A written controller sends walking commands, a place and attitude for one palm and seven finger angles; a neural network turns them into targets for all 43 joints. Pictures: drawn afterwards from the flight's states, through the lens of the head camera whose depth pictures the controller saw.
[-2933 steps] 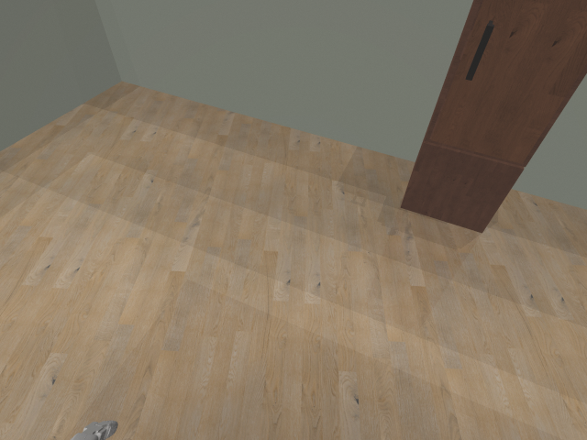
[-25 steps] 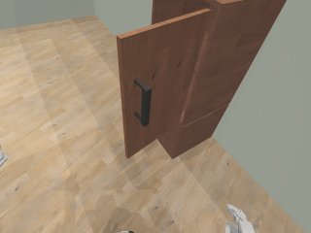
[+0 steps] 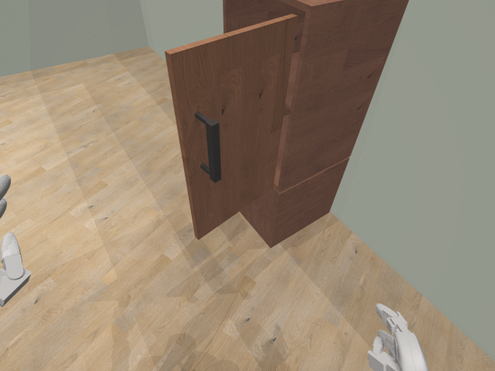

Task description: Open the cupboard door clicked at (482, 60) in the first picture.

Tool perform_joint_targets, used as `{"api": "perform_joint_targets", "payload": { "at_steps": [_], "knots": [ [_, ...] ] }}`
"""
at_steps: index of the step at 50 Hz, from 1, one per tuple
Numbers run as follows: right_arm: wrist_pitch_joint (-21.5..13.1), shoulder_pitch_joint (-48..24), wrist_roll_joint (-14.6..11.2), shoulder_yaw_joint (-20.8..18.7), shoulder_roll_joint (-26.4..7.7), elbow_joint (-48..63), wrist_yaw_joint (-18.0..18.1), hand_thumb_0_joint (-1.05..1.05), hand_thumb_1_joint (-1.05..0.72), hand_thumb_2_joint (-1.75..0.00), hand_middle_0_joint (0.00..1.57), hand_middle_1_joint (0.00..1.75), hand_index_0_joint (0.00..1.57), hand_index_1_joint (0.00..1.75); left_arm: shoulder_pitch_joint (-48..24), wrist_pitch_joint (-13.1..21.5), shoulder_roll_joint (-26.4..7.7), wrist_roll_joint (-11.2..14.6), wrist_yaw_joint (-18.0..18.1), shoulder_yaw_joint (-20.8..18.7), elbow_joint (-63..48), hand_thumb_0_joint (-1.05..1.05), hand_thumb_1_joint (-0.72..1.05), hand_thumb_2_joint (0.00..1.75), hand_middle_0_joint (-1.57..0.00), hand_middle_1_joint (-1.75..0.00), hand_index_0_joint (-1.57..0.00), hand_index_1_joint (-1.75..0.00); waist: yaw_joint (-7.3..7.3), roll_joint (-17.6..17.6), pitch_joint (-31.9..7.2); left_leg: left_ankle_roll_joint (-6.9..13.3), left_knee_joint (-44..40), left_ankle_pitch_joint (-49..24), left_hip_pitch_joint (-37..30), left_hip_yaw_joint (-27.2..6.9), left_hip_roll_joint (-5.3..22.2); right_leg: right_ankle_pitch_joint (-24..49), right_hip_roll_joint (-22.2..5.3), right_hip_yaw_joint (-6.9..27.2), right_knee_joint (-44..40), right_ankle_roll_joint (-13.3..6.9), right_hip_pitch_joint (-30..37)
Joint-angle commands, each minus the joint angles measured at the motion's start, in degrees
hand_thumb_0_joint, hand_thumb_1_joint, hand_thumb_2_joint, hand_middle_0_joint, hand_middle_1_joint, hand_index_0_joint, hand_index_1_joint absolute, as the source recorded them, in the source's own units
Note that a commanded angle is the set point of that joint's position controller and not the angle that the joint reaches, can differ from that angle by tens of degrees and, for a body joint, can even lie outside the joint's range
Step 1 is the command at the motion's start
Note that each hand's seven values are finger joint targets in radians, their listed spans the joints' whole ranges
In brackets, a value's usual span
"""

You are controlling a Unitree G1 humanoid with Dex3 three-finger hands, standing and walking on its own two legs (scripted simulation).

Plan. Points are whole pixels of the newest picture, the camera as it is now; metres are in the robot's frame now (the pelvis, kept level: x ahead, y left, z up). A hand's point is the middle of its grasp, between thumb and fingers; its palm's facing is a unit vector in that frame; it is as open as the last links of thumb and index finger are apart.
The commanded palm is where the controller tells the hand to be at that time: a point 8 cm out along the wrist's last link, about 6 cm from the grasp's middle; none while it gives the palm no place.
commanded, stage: stop stepping back and stand still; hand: left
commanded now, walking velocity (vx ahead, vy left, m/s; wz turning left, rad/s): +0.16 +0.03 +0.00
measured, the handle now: (208, 148) +0.58 +0.11 +0.03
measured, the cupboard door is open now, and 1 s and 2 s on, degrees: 98 98 98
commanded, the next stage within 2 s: let the arm hang, fingers relaxed in 0.86 s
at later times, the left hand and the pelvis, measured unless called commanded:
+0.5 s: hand out of the picture +0.15 +0.29 +0.16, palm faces +0.40 -0.79 -0.47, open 7.4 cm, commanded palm +0.10 +0.32 +0.18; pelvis -0.04 +0.02 +0.00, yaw +0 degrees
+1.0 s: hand out of the picture +0.16 +0.30 +0.13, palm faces +0.36 -0.79 -0.49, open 7.4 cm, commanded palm none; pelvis -0.05 +0.03 +0.00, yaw +2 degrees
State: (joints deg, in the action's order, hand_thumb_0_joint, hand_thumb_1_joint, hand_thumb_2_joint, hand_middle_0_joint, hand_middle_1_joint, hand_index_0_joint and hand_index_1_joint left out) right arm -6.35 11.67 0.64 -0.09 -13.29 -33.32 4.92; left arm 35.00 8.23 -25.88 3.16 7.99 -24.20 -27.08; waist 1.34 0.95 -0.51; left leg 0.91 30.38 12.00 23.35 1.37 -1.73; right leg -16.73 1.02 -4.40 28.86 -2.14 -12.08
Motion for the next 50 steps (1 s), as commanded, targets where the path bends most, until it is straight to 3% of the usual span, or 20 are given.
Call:
{"api": "perform_joint_targets", "payload": {
  "at_steps": [1,2,3,4,6,8,10,11,12,14,18,22,27,35,38,41,47,48,49,50],
  "knots": [
    [-1.67,-3.83,0.31,-2.71,-5.83,5.08,0.31,0.00,-0.90,-0.90,0.20,0.30,0.20,0.30,-11.29,5.00,-8.97,-2.16,1.31,-4.96,-13.18,0.00,0.90,0.90,-0.20,-0.30,-0.20,-0.30,-0.30,9.32,2.50,-1.92,31.96,9.39,-0.15,-4.14,1.82,-23.60,-20.88,23.42,-23.08,-6.53,-20.06],
    [-1.94,-3.74,0.33,-2.23,-5.76,4.92,0.28,0.00,-0.90,-0.90,0.20,0.30,0.20,0.30,-14.32,5.14,-9.28,-2.36,1.39,-4.85,-13.49,0.00,0.90,0.90,-0.20,-0.30,-0.20,-0.30,0.42,6.64,1.49,-1.72,28.76,8.39,-1.12,-3.20,3.12,-21.86,-18.59,19.54,-21.24,-5.15,-18.68],
    [-2.30,-4.26,0.22,-1.68,-4.93,5.08,0.63,0.00,-0.90,-0.90,0.20,0.30,0.20,0.30,-14.28,5.45,-8.56,-2.64,1.62,-4.51,-12.28,0.00,0.90,0.90,-0.20,-0.30,-0.20,-0.30,0.17,5.20,1.50,-1.17,21.02,6.68,-2.60,-2.00,4.45,-14.53,-15.74,14.06,-18.45,-4.20,-14.66],
    [-2.93,-5.10,-0.02,-1.33,-4.52,4.83,1.22,0.00,-0.90,-0.90,0.20,0.30,0.20,0.30,-13.59,5.83,-8.62,-2.87,1.96,-4.75,-10.73,0.00,0.90,0.90,-0.20,-0.30,-0.20,-0.30,-0.57,3.11,0.92,-0.53,14.77,6.74,-4.40,-0.69,4.32,-9.23,-14.18,11.66,-16.24,-4.03,-11.74],
    [-4.38,-4.12,0.20,-1.30,-4.66,3.83,1.78,0.00,-0.90,-0.90,0.20,0.30,0.20,0.30,-14.02,6.50,-8.23,-3.22,2.79,-4.69,-11.41,0.00,0.90,0.90,-0.20,-0.30,-0.20,-0.30,-1.08,-1.78,0.03,0.30,2.14,4.61,-8.28,1.31,2.93,-3.80,-12.91,10.90,-13.15,-3.71,-7.04],
    [-5.54,-2.67,0.20,-1.51,-5.32,3.72,1.96,0.00,-0.90,-0.90,0.20,0.30,0.20,0.30,-12.74,6.89,-7.76,-3.02,2.97,-4.79,-12.18,0.00,0.90,0.90,-0.20,-0.30,-0.20,-0.30,-1.29,-6.61,-0.46,0.59,-8.23,3.08,-11.10,-0.21,3.45,0.68,-10.12,10.19,-8.56,-1.71,-3.16],
    [-5.63,-2.89,-0.12,-2.07,-6.61,5.08,1.37,0.00,-0.90,-0.90,0.20,0.30,0.20,0.30,-11.25,7.61,-7.97,-2.66,2.91,-5.67,-14.11,0.00,0.90,0.90,-0.20,-0.30,-0.20,-0.30,-2.26,-12.40,-2.98,2.50,-8.73,-8.44,-12.98,-7.91,10.03,7.10,-4.60,6.45,-1.56,1.20,-1.82],
    [-5.51,-2.48,-0.55,-2.22,-6.66,5.53,0.95,0.00,-0.90,-0.90,0.20,0.30,0.20,0.30,-9.53,7.62,-8.74,-2.31,2.78,-6.86,-14.12,0.00,0.90,0.90,-0.20,-0.30,-0.20,-0.30,-2.35,-9.98,-5.54,2.36,-6.73,-17.09,-13.96,-7.90,11.13,12.10,-3.30,4.67,0.72,1.67,0.19],
    [-5.54,-1.42,-0.25,-1.74,-5.18,4.41,0.71,0.00,-0.90,-0.90,0.20,0.30,0.20,0.30,-4.62,7.30,-9.63,-1.90,2.42,-8.89,-10.16,0.00,0.90,0.90,-0.20,-0.30,-0.20,-0.30,-1.51,-9.26,-6.75,1.86,-6.13,-22.19,-13.67,-5.66,9.98,16.32,-2.47,2.87,1.74,1.86,1.60],
    [-5.01,-2.20,-0.56,-1.29,-4.97,5.04,-0.04,0.00,-0.90,-0.90,0.20,0.30,0.20,0.30,-4.77,7.37,-7.77,-1.73,1.58,-7.29,-10.41,0.00,0.90,0.90,-0.20,-0.30,-0.20,-0.30,-1.28,-7.89,-5.22,0.51,-8.20,-19.87,-8.32,-5.05,9.44,14.89,-2.18,1.54,1.59,2.50,5.38],
    [-5.24,-3.08,-0.77,-1.57,-5.31,5.19,-0.54,0.00,-0.90,-0.90,0.20,0.30,0.20,0.30,-2.93,7.40,-5.90,-1.05,1.21,-5.87,-7.62,0.00,0.90,0.90,-0.20,-0.30,-0.20,-0.30,-1.13,-1.91,-3.57,0.13,-7.43,-7.16,-5.40,-3.02,7.27,14.32,-4.23,4.74,-3.71,1.97,5.88],
    [-4.87,-3.80,-0.42,-1.61,-5.43,5.12,-0.63,0.00,-0.90,-0.90,0.20,0.30,0.20,0.30,-3.28,7.23,-7.56,-0.96,1.20,-7.05,-8.08,0.00,0.90,0.90,-0.20,-0.30,-0.20,-0.30,-1.17,-2.77,-2.46,-0.09,-8.27,1.44,-5.95,-2.21,5.74,6.07,-4.81,6.80,-7.83,1.57,2.04],
    [-4.81,-4.15,-0.11,-1.48,-5.09,5.04,-0.10,0.00,-0.90,-0.90,0.20,0.30,0.20,0.30,-9.04,7.21,-7.90,-1.77,1.43,-6.32,-9.42,0.00,0.90,0.90,-0.20,-0.30,-0.20,-0.30,-1.10,-3.49,0.13,0.05,-9.97,9.05,-5.55,-2.60,5.17,-4.59,-4.33,7.46,-11.84,1.85,-1.30],
    [-6.01,-3.54,-0.25,-1.60,-5.58,5.50,0.32,0.00,-0.90,-0.90,0.20,0.30,0.20,0.30,-11.05,7.18,-5.25,-2.90,1.88,-3.65,-10.01,0.00,0.90,0.90,-0.20,-0.30,-0.20,-0.30,-1.48,-9.69,-0.83,0.52,-16.71,13.73,-2.44,-5.40,7.06,1.02,-1.46,3.57,-6.62,2.86,4.80],
    [-6.05,-3.56,-0.23,-1.49,-5.35,5.76,0.21,0.00,-0.90,-0.90,0.20,0.30,0.20,0.30,-8.76,7.16,-5.49,-2.86,1.93,-4.28,-9.40,0.00,0.90,0.90,-0.20,-0.30,-0.20,-0.30,-1.67,-8.63,-0.48,0.38,-16.98,12.29,-1.21,-5.61,6.95,3.21,-1.53,3.36,-6.33,2.89,6.22],
    [-5.71,-3.32,-0.21,-1.78,-5.49,5.69,-0.08,0.00,-0.90,-0.90,0.20,0.30,0.20,0.30,-7.16,7.14,-5.44,-2.47,1.79,-4.77,-7.84,0.00,0.90,0.90,-0.20,-0.30,-0.20,-0.30,-1.61,-4.13,-1.02,-0.18,-13.47,7.64,-2.95,-3.69,5.61,4.54,-2.45,4.42,-8.92,2.60,5.05],
    [-5.21,-3.74,-0.15,-1.99,-5.48,5.47,-0.14,0.00,-0.90,-0.90,0.20,0.30,0.20,0.30,-6.10,7.00,-6.48,-1.78,1.52,-5.64,-7.20,0.00,0.90,0.90,-0.20,-0.30,-0.20,-0.30,-1.49,-3.48,-2.00,-0.77,-11.01,2.24,-6.03,-2.76,4.70,5.57,-3.33,5.15,-10.83,2.19,3.05],
    [-5.53,-6.87,-0.52,-4.75,-16.16,-9.54,-5.45,0.00,-0.90,-0.90,0.20,0.30,0.20,0.30,-11.12,-2.21,2.80,-5.88,-6.66,18.02,36.15,0.00,0.90,0.90,-0.20,-0.30,-0.20,-0.30,1.15,-5.47,2.83,0.52,-2.40,-8.67,-0.97,-6.57,7.41,11.65,-7.18,3.23,-1.42,0.26,-4.76],
    [-1.39,-2.47,-0.68,-4.71,-13.21,-9.25,-5.49,0.00,-0.90,-0.90,0.20,0.30,0.20,0.30,-11.41,-6.39,3.52,-5.14,-7.85,16.64,37.55,0.00,0.90,0.90,-0.20,-0.30,-0.20,-0.30,0.15,-6.09,-1.61,0.15,-3.95,-12.73,-4.83,-5.81,8.42,8.61,-6.29,5.00,-0.91,0.04,-5.54],
    [-0.19,-2.42,-0.62,-4.49,-13.36,-7.82,-5.23,0.00,-0.90,-0.90,0.20,0.30,0.20,0.30,-11.75,-7.60,3.77,-4.92,-8.11,16.76,36.60,0.00,0.90,0.90,-0.20,-0.30,-0.20,-0.30,0.04,-8.28,-0.55,1.10,-5.45,-11.34,-3.45,-6.69,9.91,3.23,-4.88,3.72,1.45,0.49,-6.32]
  ]
}}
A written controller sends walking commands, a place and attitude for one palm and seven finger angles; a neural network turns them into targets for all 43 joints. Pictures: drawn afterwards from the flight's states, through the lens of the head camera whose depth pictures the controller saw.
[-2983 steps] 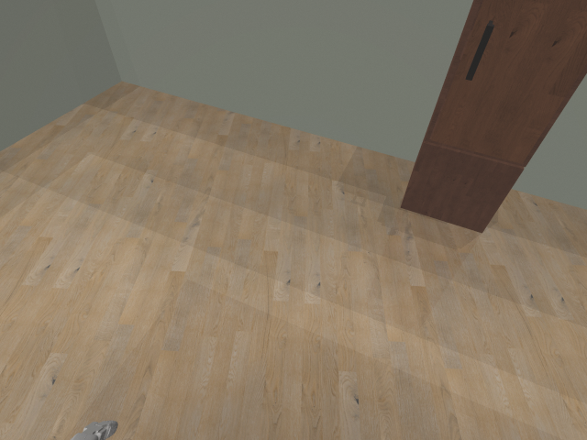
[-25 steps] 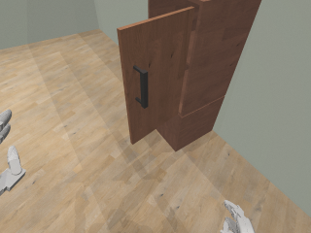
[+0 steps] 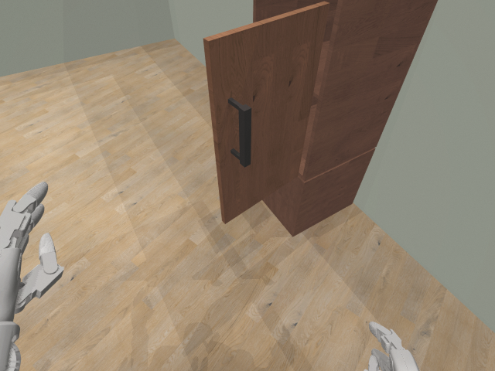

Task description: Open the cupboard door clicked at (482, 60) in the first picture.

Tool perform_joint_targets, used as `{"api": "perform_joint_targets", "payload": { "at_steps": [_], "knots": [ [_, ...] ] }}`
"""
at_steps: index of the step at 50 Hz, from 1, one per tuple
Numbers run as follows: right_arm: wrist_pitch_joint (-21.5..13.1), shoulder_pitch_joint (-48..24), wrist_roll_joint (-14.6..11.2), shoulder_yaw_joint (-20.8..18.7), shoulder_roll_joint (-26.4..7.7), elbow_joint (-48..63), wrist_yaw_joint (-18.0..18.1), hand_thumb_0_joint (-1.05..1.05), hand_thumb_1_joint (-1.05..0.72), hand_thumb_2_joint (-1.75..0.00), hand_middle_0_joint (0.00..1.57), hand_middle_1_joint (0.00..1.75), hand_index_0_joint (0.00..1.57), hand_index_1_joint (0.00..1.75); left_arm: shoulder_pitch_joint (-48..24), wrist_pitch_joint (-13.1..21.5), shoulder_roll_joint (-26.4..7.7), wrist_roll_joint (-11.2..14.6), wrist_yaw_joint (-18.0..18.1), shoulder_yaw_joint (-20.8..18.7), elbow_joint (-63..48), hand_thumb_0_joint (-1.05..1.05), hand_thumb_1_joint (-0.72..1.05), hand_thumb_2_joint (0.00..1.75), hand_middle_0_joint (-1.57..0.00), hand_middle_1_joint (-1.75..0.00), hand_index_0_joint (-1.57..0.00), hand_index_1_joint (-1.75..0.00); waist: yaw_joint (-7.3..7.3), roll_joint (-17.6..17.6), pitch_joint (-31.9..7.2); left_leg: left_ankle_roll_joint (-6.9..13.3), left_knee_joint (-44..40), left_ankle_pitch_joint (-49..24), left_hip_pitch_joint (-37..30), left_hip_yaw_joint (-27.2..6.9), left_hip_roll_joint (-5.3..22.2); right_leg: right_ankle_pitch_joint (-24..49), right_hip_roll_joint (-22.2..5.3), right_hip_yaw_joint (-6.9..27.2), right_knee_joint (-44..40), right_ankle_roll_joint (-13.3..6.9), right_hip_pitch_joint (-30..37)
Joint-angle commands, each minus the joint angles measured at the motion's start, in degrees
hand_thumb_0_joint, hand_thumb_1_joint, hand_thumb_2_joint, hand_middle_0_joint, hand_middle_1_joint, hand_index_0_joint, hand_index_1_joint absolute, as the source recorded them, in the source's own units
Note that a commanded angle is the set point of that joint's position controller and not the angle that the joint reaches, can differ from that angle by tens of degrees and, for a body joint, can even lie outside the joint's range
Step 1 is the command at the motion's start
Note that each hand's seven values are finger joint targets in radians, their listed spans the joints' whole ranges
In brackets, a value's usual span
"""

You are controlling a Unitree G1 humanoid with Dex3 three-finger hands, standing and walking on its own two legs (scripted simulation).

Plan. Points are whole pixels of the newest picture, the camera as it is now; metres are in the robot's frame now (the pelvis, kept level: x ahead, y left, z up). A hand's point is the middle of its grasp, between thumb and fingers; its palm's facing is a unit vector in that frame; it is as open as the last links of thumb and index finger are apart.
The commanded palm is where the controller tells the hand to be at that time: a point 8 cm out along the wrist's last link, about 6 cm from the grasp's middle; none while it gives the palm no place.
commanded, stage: let the arm hang, fingers relaxed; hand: left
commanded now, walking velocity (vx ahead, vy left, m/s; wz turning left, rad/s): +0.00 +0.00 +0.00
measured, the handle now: (239, 133) +0.63 +0.06 +0.03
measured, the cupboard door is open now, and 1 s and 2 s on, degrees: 98 98 98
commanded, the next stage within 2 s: look to check the result in 1.06 s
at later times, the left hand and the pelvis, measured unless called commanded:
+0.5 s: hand out of the picture -0.01 +0.19 -0.17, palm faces +0.03 -0.97 -0.25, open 7.3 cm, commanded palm none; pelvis +0.00 -0.02 +0.00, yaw +2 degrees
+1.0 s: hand out of the picture +0.09 +0.20 -0.15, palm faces +0.02 -0.95 -0.30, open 7.4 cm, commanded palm none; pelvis +0.02 -0.02 +0.01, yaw +1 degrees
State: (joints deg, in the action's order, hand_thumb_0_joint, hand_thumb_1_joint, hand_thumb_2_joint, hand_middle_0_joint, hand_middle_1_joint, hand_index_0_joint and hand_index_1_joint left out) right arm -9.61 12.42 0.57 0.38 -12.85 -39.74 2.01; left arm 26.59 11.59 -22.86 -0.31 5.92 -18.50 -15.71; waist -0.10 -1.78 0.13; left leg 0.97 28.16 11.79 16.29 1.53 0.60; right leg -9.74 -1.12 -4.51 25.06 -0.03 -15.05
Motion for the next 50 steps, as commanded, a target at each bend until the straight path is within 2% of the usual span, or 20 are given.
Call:
{"api": "perform_joint_targets", "payload": {
  "at_steps": [1,3,4,6,7,8,10,11,12,14,16,18,21,22,27,29,37,43,45,50],
  "knots": [
    [3.86,-3.95,0.01,-4.55,-13.71,-1.66,-2.22,0.00,-0.90,-0.90,0.20,0.30,0.20,0.30,-4.61,-10.95,0.96,-1.56,-6.13,11.31,27.16,0.00,0.90,0.90,-0.20,-0.30,-0.20,-0.30,0.85,-4.70,-3.23,2.65,-4.46,-7.86,7.15,-9.51,8.64,-7.06,-1.81,3.59,8.57,-1.80,-1.46],
    [5.03,-4.70,0.53,-3.90,-13.78,-1.63,-2.01,0.00,-0.90,-0.90,0.20,0.30,0.20,0.30,-6.67,-10.57,-0.87,-2.13,-6.19,11.62,32.53,0.00,0.90,0.90,-0.20,-0.30,-0.20,-0.30,-0.02,5.43,-4.79,3.58,-3.90,-8.52,6.78,-10.82,8.14,-4.39,-1.80,4.60,7.80,-2.47,2.26],
    [5.44,-4.98,0.66,-3.85,-14.13,-2.38,-2.06,0.00,-0.90,-0.90,0.20,0.30,0.20,0.30,-8.05,-10.47,-1.94,-2.32,-6.23,11.79,35.70,0.00,0.90,0.90,-0.20,-0.30,-0.20,-0.30,-0.30,9.90,-5.36,3.22,-2.45,-7.18,5.92,-9.80,6.96,-2.85,-3.11,5.48,5.62,-2.90,2.67],
    [6.68,-3.65,0.48,-3.74,-13.34,-3.84,-2.11,0.00,-0.90,-0.90,0.20,0.30,0.20,0.30,-11.55,-10.49,-4.21,-2.43,-6.11,12.12,42.11,0.00,0.90,0.90,-0.20,-0.30,-0.20,-0.30,0.48,17.57,-6.50,2.04,2.44,-4.08,2.02,-6.21,2.90,-1.06,-7.84,9.18,0.18,-4.79,1.10],
    [7.30,-3.11,0.56,-3.63,-12.88,-4.81,-2.12,0.00,-0.90,-0.90,0.20,0.30,0.20,0.30,-13.49,-10.69,-4.59,-2.20,-5.89,12.68,45.19,0.00,0.90,0.90,-0.20,-0.30,-0.20,-0.30,1.10,16.69,-6.05,1.39,4.35,-2.84,-0.41,-4.55,1.22,-1.58,-9.61,10.09,-1.53,-6.19,-1.35],
    [7.96,-2.33,0.81,-3.20,-11.57,-6.11,-2.05,0.00,-0.90,-0.90,0.20,0.30,0.20,0.30,-15.32,-11.13,-4.11,-1.90,-5.66,13.51,47.81,0.00,0.90,0.90,-0.20,-0.30,-0.20,-0.30,1.60,13.41,-5.04,1.01,4.79,-1.65,-1.75,-3.59,0.81,-3.12,-10.37,10.23,-2.24,-6.59,-3.05],
    [8.88,-1.97,1.12,-2.44,-9.95,-8.27,-2.12,0.00,-0.90,-0.90,0.20,0.30,0.20,0.30,-16.41,-11.59,-2.63,-1.47,-5.40,14.91,53.00,0.00,0.90,0.90,-0.20,-0.30,-0.20,-0.30,1.75,4.47,-3.43,0.81,2.20,-1.82,-3.29,-4.24,1.69,-7.64,-8.90,9.29,-2.15,-5.72,-4.87],
    [9.02,-2.11,1.21,-2.16,-9.64,-9.20,-2.13,0.00,-0.90,-0.90,0.20,0.30,0.20,0.30,-16.14,-11.66,-2.11,-1.32,-5.37,15.28,55.40,0.00,0.90,0.90,-0.20,-0.30,-0.20,-0.30,1.36,-0.60,-2.61,0.91,-0.80,-2.07,-1.82,-5.76,2.71,-8.92,-7.28,8.40,-1.12,-4.75,-3.51],
    [9.11,-2.92,1.14,-2.18,-10.54,-9.55,-2.07,0.00,-0.90,-0.90,0.20,0.30,0.20,0.30,-15.04,-11.62,-2.35,-1.20,-5.30,15.36,57.64,0.00,0.90,0.90,-0.20,-0.30,-0.20,-0.30,0.43,-4.03,-2.20,1.22,-3.11,-1.56,-0.08,-7.36,3.82,-9.20,-5.84,7.51,-0.84,-3.88,-1.23],
    [9.14,-3.33,1.08,-2.08,-10.18,-11.20,-1.79,0.00,-0.90,-0.90,0.20,0.30,0.20,0.30,-13.32,-11.46,-1.44,-0.92,-5.29,15.54,62.28,0.00,0.90,0.90,-0.20,-0.30,-0.20,-0.30,-0.41,-7.68,-1.86,1.27,-6.06,1.84,2.66,-8.16,4.62,-8.11,-5.13,6.96,-1.03,-3.37,2.82],
    [9.28,-2.61,1.01,-2.23,-9.68,-12.93,-1.46,0.00,-0.90,-0.90,0.20,0.30,0.20,0.30,-12.43,-11.20,-0.77,-0.79,-5.28,15.20,65.96,0.00,0.90,0.90,-0.20,-0.30,-0.20,-0.30,-0.58,-8.01,-1.88,1.05,-6.39,3.85,2.68,-7.80,4.15,-8.38,-5.44,7.43,-2.80,-3.89,4.16],
    [9.48,-1.07,0.77,-2.45,-9.78,-14.42,-1.34,0.00,-0.90,-0.90,0.20,0.30,0.20,0.30,-13.13,-10.96,-1.45,-0.67,-5.36,15.29,68.51,0.00,0.90,0.90,-0.20,-0.30,-0.20,-0.30,-0.20,-5.38,-1.19,0.88,-5.81,4.13,1.44,-7.25,3.90,-10.08,-6.24,7.77,-5.12,-4.28,3.59],
    [9.82,0.89,0.84,-2.69,-9.73,-16.85,-1.18,0.00,-0.90,-0.90,0.20,0.30,0.20,0.30,-14.16,-10.91,-1.60,-0.53,-5.43,15.27,71.56,0.00,0.90,0.90,-0.20,-0.30,-0.20,-0.30,0.32,-3.68,0.88,0.79,-6.25,7.15,0.37,-6.88,3.68,-14.94,-6.55,8.31,-7.79,-4.74,1.29],
    [9.90,1.45,0.75,-2.90,-9.98,-17.16,-1.17,0.00,-0.90,-0.90,0.20,0.30,0.20,0.30,-14.41,-10.93,-1.92,-0.59,-5.43,15.14,72.37,0.00,0.90,0.90,-0.20,-0.30,-0.20,-0.30,0.28,-1.60,2.08,0.87,-6.17,7.06,0.03,-6.80,3.75,-15.85,-6.57,7.92,-8.59,-4.68,0.36],
    [9.57,2.52,0.76,-3.01,-10.36,-19.58,-1.02,0.00,-0.90,-0.90,0.20,0.30,0.20,0.30,-15.21,-10.72,-2.08,-0.46,-5.35,15.09,75.61,0.00,0.90,0.90,-0.20,-0.30,-0.20,-0.30,0.21,1.25,1.93,1.05,-7.16,4.09,-1.55,-6.77,4.16,-14.09,-6.55,7.19,-8.88,-4.54,1.34],
    [9.49,2.18,0.81,-2.88,-10.51,-20.31,-1.03,0.00,-0.90,-0.90,0.20,0.30,0.20,0.30,-15.94,-10.77,-2.29,-0.42,-5.35,15.18,76.46,0.00,0.90,0.90,-0.20,-0.30,-0.20,-0.30,0.31,2.28,3.00,1.10,-8.23,4.01,-1.50,-7.17,4.45,-13.67,-6.45,6.88,-8.81,-4.35,1.21],
    [9.01,-0.68,0.69,-2.65,-11.51,-21.49,-1.15,0.00,-0.90,-0.90,0.20,0.30,0.20,0.30,-17.50,-10.48,-3.28,-0.44,-5.16,15.17,77.59,0.00,0.90,0.90,-0.20,-0.30,-0.20,-0.30,-0.47,2.50,3.01,1.06,-10.25,-0.73,-2.67,-6.96,5.04,-8.09,-6.39,6.04,-8.33,-3.53,3.90],
    [8.69,-2.65,0.74,-2.42,-11.87,-21.99,-1.20,0.00,-0.90,-0.90,0.20,0.30,0.20,0.30,-19.63,-10.12,-3.87,-0.45,-5.07,15.26,77.55,0.00,0.90,0.90,-0.20,-0.30,-0.20,-0.30,-0.21,1.90,1.26,0.64,-10.98,-5.12,-4.62,-6.90,5.38,-2.69,-6.67,5.88,-8.06,-3.18,6.35],
    [8.68,-3.20,0.73,-2.37,-12.01,-22.10,-1.21,0.00,-0.90,-0.90,0.20,0.30,0.20,0.30,-20.23,-10.13,-3.96,-0.45,-5.07,15.29,77.48,0.00,0.90,0.90,-0.20,-0.30,-0.20,-0.30,-0.25,0.73,1.51,0.46,-11.69,-4.64,-4.43,-6.85,5.43,-2.71,-6.62,6.04,-8.31,-3.09,6.77],
    [8.57,-4.64,0.73,-2.30,-12.72,-22.13,-1.20,0.00,-0.90,-0.90,0.20,0.30,0.20,0.30,-20.73,-9.94,-4.38,-0.44,-5.13,15.27,77.49,0.00,0.90,0.90,-0.20,-0.30,-0.20,-0.30,-0.30,1.16,0.83,0.22,-11.84,-6.14,-5.87,-6.50,5.37,-0.98,-6.84,6.23,-8.97,-2.99,7.51]
  ]
}}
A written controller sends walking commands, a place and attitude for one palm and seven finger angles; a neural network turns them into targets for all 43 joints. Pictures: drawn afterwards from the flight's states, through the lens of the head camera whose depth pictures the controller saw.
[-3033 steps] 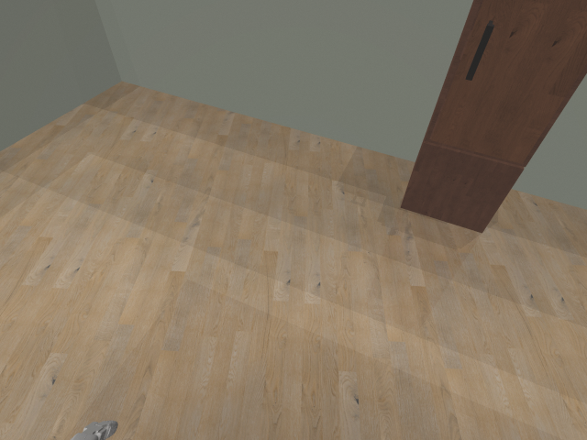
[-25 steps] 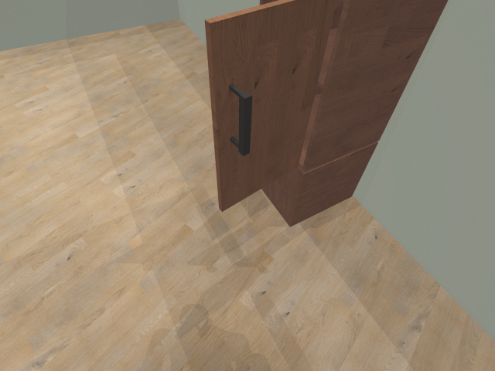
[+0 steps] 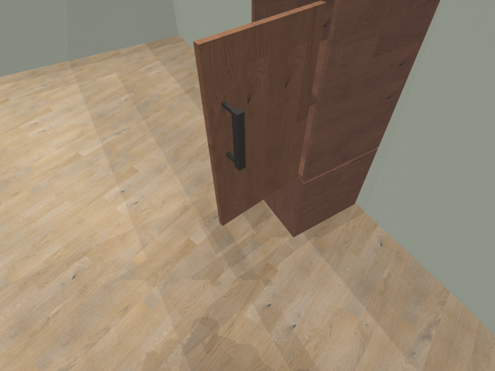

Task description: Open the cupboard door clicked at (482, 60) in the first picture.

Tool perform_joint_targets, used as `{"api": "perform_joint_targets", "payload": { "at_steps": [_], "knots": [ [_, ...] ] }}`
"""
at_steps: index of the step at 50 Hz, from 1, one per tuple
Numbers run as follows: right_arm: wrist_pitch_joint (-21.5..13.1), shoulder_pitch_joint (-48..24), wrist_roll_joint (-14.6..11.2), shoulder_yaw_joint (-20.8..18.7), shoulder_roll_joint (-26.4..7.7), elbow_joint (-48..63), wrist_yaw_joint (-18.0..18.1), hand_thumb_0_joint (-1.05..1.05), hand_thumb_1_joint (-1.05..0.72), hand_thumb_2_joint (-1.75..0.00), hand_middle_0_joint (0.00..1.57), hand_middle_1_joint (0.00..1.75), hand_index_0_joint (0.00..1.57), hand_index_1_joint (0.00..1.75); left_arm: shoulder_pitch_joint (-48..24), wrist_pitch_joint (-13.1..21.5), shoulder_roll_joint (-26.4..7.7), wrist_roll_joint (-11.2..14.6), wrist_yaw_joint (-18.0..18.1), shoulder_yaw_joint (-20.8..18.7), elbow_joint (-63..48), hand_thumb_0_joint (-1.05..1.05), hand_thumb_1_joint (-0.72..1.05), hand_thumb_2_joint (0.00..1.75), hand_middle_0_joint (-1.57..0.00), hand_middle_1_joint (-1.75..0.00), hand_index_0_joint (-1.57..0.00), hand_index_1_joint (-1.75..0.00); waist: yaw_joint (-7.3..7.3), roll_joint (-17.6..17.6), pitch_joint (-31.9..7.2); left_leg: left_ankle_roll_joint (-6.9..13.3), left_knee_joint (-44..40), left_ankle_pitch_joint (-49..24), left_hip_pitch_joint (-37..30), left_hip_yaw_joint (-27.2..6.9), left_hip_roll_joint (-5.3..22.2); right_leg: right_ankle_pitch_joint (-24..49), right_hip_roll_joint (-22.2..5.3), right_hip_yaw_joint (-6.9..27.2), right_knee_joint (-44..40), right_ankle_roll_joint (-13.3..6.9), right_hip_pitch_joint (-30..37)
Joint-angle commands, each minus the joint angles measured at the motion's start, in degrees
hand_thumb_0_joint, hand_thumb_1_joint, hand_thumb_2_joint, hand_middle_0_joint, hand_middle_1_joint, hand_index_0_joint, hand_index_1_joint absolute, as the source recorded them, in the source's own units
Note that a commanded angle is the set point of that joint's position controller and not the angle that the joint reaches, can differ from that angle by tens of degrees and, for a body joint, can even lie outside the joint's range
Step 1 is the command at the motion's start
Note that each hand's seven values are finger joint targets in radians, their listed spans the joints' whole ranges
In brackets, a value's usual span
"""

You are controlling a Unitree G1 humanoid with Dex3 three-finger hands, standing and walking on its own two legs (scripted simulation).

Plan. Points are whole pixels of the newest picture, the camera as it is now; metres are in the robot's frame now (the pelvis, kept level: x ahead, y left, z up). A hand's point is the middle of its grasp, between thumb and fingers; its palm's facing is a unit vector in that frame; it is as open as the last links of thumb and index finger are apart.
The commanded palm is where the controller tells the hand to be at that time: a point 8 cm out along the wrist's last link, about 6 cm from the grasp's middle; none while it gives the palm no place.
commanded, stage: let the arm hang, fingers relaxed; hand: left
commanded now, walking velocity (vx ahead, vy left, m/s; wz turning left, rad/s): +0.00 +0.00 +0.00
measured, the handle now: (233, 137) +0.61 +0.07 +0.02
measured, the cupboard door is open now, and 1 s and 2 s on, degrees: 98 98 98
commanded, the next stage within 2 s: look to check the result in 0.06 s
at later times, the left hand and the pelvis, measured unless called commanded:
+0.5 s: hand out of the picture +0.09 +0.23 -0.16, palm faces -0.01 -0.95 -0.33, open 7.4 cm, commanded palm none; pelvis +0.03 -0.01 +0.00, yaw +0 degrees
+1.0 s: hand out of the picture +0.11 +0.22 -0.16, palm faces -0.02 -0.95 -0.30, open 7.4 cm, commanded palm none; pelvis +0.03 -0.01 +0.00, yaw -1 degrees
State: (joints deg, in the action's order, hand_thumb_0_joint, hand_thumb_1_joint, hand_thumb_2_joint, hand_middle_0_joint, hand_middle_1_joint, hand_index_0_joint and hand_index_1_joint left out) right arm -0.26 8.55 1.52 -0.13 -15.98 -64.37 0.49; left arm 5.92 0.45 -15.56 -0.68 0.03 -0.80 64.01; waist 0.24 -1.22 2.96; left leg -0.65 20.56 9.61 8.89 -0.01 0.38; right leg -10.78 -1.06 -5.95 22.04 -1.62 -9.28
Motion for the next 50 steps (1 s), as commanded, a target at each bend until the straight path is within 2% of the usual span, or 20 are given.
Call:
{"api": "perform_joint_targets", "payload": {
  "at_steps": [1,7,9,13,15,17,22,26,31,34,39,50],
  "knots": [
    [-0.77,-0.97,-0.19,-1.84,-9.67,2.49,0.34,0.00,-0.90,-0.90,0.20,0.30,0.20,0.30,-0.20,1.27,-11.69,-0.05,0.78,-2.43,-2.20,0.00,0.90,0.90,-0.20,-0.30,-0.20,-0.30,-0.50,0.17,-2.35,1.81,-4.18,-3.97,1.07,-4.96,5.55,0.10,-6.92,8.00,-6.27,-1.50,1.75],
    [-0.87,-1.75,-0.37,-1.88,-10.55,2.74,0.55,0.00,-0.90,-0.90,0.20,0.30,0.20,0.30,-0.40,1.62,-12.02,-0.04,0.88,-2.59,-2.22,0.00,0.90,0.90,-0.20,-0.30,-0.20,-0.30,-0.47,0.81,-4.40,1.70,-3.82,-7.19,-1.04,-4.50,5.99,5.81,-7.00,7.57,-6.13,-1.47,3.46],
    [-0.92,-1.68,-0.34,-1.80,-10.49,2.61,0.59,0.00,-0.90,-0.90,0.20,0.30,0.20,0.30,-0.52,1.66,-12.14,0.03,0.90,-2.44,-2.01,0.00,0.90,0.90,-0.20,-0.30,-0.20,-0.30,-0.31,0.06,-5.02,1.59,-3.79,-8.59,-1.49,-4.44,6.12,8.50,-7.19,7.44,-5.80,-1.44,4.40],
    [-0.80,-1.81,-0.39,-1.80,-10.73,2.65,0.72,0.00,-0.90,-0.90,0.20,0.30,0.20,0.30,-0.61,1.63,-12.11,0.07,0.99,-2.40,-1.93,0.00,0.90,0.90,-0.20,-0.30,-0.20,-0.30,-0.13,0.64,-4.55,1.57,-3.92,-9.04,-2.00,-4.29,6.32,9.80,-7.08,7.28,-5.96,-1.45,4.44],
    [-0.70,-2.10,-0.42,-1.66,-10.92,2.52,0.71,0.00,-0.90,-0.90,0.20,0.30,0.20,0.30,-0.64,1.52,-12.13,0.14,0.95,-2.28,-1.77,0.00,0.90,0.90,-0.20,-0.30,-0.20,-0.30,-0.22,-0.39,-3.39,1.44,-4.35,-8.05,-1.66,-4.16,6.33,8.47,-7.02,7.46,-6.48,-1.41,4.01],
    [-0.62,-2.36,-0.46,-1.70,-11.03,2.73,0.72,0.00,-0.90,-0.90,0.20,0.30,0.20,0.30,-0.11,1.57,-12.26,0.09,0.95,-2.36,-1.76,0.00,0.90,0.90,-0.20,-0.30,-0.20,-0.30,-0.37,0.42,-3.22,1.55,-4.13,-7.74,-2.22,-4.10,6.20,7.86,-6.88,7.63,-7.00,-1.39,3.49],
    [-0.59,-2.30,-0.47,-1.73,-11.26,2.74,0.79,0.00,-0.90,-0.90,0.20,0.30,0.20,0.30,-0.21,1.60,-12.32,0.09,0.99,-2.28,-1.69,0.00,0.90,0.90,-0.20,-0.30,-0.20,-0.30,-0.29,1.80,-4.06,1.60,-4.17,-8.53,-3.13,-4.00,6.44,9.13,-6.82,7.30,-6.88,-1.29,4.02],
    [-0.74,-2.19,-0.45,-1.67,-11.13,2.49,0.78,0.00,-0.90,-0.90,0.20,0.30,0.20,0.30,-0.31,1.68,-12.49,0.14,1.06,-2.22,-1.72,0.00,0.90,0.90,-0.20,-0.30,-0.20,-0.30,-0.20,0.95,-5.15,1.57,-4.25,-10.58,-3.70,-4.03,6.51,12.32,-7.08,7.42,-6.37,-1.30,5.33],
    [-0.80,-1.95,-0.50,-1.74,-11.03,2.65,0.90,0.00,-0.90,-0.90,0.20,0.30,0.20,0.30,-0.18,1.75,-12.46,0.17,1.21,-2.25,-1.91,0.00,0.90,0.90,-0.20,-0.30,-0.20,-0.30,-0.16,1.65,-5.52,1.54,-4.10,-12.42,-4.28,-3.83,6.62,15.26,-7.06,7.11,-5.92,-1.29,6.04],
    [-0.71,-2.12,-0.49,-1.63,-10.72,2.54,0.92,0.00,-0.90,-0.90,0.20,0.30,0.20,0.30,-0.09,1.67,-12.23,0.15,1.24,-2.18,-1.89,0.00,0.90,0.90,-0.20,-0.30,-0.20,-0.30,-0.23,0.77,-4.11,1.47,-4.32,-11.72,-3.78,-3.65,6.56,14.49,-7.02,7.12,-6.24,-1.25,5.49],
    [-0.74,-1.79,-0.46,-1.52,-10.56,2.43,0.89,0.00,-0.90,-0.90,0.20,0.30,0.20,0.30,-0.26,1.60,-12.06,0.13,1.16,-2.19,-1.99,0.00,0.90,0.90,-0.20,-0.30,-0.20,-0.30,-0.23,1.17,-3.49,1.38,-4.85,-10.65,-3.32,-3.72,6.53,12.75,-6.87,7.12,-6.63,-1.16,5.44],
    [-0.88,-1.34,-0.49,-1.49,-10.45,2.40,0.97,0.00,-0.90,-0.90,0.20,0.30,0.20,0.30,0.49,1.62,-11.73,0.20,1.10,-2.02,-1.97,0.00,0.90,0.90,-0.20,-0.30,-0.20,-0.30,-0.25,0.58,-3.86,1.39,-5.02,-10.22,-3.90,-3.67,6.56,12.01,-6.84,7.59,-6.99,-1.21,5.48]
  ]
}}
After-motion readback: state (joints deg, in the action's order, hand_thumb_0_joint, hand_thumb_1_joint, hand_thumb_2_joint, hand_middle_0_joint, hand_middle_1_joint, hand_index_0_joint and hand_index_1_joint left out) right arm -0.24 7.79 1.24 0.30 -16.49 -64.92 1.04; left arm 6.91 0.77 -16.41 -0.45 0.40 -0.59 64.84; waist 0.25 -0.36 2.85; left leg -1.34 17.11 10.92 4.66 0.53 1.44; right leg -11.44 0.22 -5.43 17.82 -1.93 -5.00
